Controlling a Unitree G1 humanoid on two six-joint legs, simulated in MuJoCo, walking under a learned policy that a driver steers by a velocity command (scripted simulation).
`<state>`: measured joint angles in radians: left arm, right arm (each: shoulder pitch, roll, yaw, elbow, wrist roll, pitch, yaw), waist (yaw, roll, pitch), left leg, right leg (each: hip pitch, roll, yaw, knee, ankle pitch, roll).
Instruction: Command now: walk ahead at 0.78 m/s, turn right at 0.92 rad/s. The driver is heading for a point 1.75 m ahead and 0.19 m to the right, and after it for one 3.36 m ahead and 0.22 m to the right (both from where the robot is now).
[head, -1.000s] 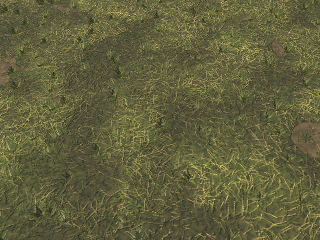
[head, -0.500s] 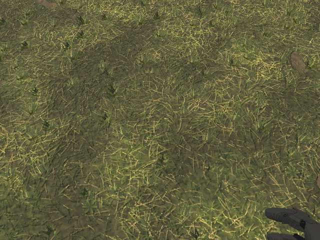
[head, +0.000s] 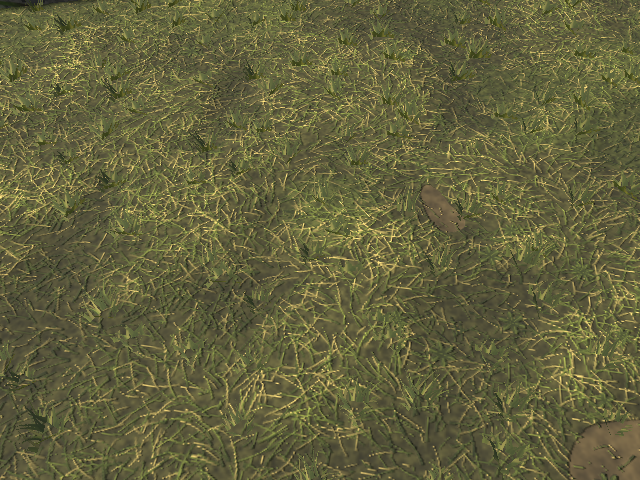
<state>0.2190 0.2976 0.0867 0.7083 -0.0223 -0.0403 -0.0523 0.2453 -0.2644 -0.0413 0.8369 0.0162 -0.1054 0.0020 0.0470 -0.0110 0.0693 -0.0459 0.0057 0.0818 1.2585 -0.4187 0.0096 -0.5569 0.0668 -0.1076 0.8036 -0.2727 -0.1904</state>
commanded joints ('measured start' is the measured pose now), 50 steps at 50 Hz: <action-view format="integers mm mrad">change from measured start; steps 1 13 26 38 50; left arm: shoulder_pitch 249 128 44 -23 33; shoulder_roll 133 103 41 32 20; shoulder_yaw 34 44 -21 -36 -42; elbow -22 -49 -100 -59 -31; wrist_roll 41 -6 21 62 38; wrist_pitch -46 55 86 53 10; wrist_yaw -4 111 85 65 72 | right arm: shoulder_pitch -145 -317 -167 -102 -74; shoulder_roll -110 -71 -84 -62 -49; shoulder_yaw -5 -24 -17 -8 -10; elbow -249 -319 -245 -203 -153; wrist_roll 39 -8 -39 -42 -31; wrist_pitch -110 4 58 68 70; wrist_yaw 21 -8 5 3 -6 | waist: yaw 11 5 -11 -61 -61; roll -28 -96 93 -75 12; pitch -163 -172 -157 -98 -92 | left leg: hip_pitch -805 -306 -236 -244 -157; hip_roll -64 -125 112 -1 27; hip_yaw -244 -126 -375 -160 -179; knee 319 -747 -976 -826 -773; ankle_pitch -36 545 373 82 341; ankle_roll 75 -97 166 -10 22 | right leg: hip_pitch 773 258 127 215 230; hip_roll -313 9 -28 -169 -115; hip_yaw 956 439 185 309 255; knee -578 -331 256 -424 -356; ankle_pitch -40 427 -233 -232 42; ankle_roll -232 78 257 78 133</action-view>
